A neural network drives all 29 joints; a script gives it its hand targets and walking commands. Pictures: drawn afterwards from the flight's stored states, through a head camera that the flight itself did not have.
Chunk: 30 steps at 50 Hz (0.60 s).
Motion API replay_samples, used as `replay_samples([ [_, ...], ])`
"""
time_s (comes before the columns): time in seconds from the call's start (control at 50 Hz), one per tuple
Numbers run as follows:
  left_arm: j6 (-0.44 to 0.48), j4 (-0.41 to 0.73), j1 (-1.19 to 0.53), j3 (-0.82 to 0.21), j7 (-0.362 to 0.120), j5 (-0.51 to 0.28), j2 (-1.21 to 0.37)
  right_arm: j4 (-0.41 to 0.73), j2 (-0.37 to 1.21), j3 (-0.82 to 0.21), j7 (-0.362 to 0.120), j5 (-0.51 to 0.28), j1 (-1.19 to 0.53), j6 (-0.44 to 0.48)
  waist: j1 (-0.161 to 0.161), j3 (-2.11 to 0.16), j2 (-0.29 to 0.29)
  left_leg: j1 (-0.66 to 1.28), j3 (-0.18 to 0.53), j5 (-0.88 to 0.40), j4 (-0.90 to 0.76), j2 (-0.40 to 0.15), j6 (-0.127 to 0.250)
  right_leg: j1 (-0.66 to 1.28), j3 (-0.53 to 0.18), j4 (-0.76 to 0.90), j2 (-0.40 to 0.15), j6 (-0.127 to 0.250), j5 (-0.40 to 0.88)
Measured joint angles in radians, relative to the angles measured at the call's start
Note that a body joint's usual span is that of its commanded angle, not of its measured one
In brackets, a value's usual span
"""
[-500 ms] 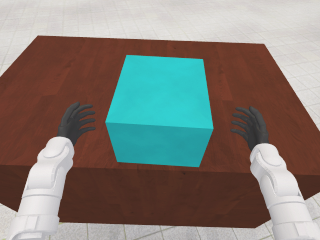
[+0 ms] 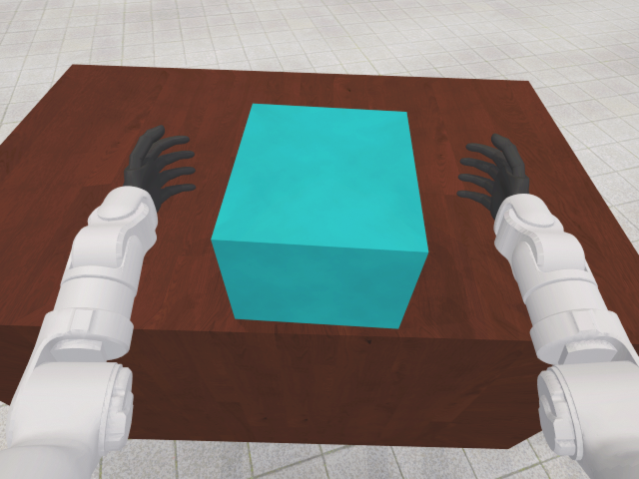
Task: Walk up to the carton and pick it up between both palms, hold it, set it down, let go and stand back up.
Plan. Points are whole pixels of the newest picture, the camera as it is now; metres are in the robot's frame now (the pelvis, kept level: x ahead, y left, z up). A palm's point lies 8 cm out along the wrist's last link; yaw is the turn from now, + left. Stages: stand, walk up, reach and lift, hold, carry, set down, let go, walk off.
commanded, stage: reach and lift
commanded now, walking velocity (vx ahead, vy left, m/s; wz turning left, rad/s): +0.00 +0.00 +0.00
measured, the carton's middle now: (323, 212) +0.49 +0.03 +0.03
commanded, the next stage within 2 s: none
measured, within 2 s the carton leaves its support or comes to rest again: neither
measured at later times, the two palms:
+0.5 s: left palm (144, 135) +0.45 +0.25 +0.19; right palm (509, 144) +0.46 -0.19 +0.19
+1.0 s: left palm (181, 202) +0.45 +0.23 +0.07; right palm (478, 208) +0.46 -0.19 +0.08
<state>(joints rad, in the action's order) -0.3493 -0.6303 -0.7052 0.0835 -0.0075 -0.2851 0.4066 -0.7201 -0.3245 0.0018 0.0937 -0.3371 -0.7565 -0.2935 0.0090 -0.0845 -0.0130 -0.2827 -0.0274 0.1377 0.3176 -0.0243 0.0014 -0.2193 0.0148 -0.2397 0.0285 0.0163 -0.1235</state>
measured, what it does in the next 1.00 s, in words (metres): stands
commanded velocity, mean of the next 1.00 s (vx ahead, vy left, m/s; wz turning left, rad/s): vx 0.00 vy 0.00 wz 0.00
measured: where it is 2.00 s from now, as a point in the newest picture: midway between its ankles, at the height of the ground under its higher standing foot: outside the picture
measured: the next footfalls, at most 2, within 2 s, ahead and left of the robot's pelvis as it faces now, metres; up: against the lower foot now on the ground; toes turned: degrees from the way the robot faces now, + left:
none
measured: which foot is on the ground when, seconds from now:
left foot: down 0.00-1.00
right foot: down 0.00-1.00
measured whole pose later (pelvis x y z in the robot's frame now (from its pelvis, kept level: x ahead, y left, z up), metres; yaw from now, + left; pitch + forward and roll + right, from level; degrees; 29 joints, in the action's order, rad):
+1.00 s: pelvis -0.02 +0.01 -0.02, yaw -1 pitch +25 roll -1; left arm 0.26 -1.45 -1.09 -0.13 0.00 -0.44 0.37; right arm -1.32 -0.33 -0.12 0.00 -0.39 -1.08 0.13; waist 0.00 -0.27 0.00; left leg -0.75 -0.03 0.11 0.41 -0.02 0.02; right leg -0.70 0.00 -0.36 0.02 -0.01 -0.11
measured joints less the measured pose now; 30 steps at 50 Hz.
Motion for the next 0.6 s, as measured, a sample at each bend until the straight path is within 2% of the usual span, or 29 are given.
replay_samples([
  [0.42,0.147,-0.472,-0.382,-0.168,0.026,-0.121,0.064,-0.418,-0.051,-0.079,-0.043,-0.046,-0.382,0.046,-0.011,-0.096,0.009,-0.166,0.014,-0.015,0.031,0.002,0.001,-0.165,0.008,-0.034,0.0,-0.005,0.011],
  [0.6,0.297,-0.677,-0.445,-0.198,-0.001,-0.113,0.052,-0.571,-0.038,-0.118,-0.062,-0.068,-0.426,0.159,-0.024,-0.101,0.013,-0.195,0.023,-0.019,0.036,0.009,0.005,-0.189,0.015,-0.037,-0.007,-0.011,0.013],
])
